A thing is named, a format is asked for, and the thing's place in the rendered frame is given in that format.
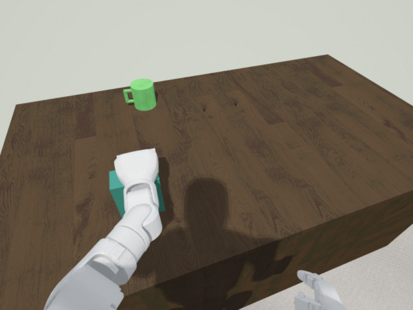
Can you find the table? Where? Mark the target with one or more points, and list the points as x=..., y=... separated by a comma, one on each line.
x=264, y=171

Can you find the robot left hand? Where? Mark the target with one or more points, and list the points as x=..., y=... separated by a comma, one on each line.
x=136, y=165

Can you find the robot right hand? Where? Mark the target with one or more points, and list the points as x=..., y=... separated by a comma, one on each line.
x=324, y=292

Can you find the robot left forearm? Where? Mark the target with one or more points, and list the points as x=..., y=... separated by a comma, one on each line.
x=116, y=256

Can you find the robot left upper arm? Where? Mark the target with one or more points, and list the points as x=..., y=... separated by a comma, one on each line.
x=88, y=290

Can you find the sponge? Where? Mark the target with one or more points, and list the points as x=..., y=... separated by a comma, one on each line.
x=116, y=189

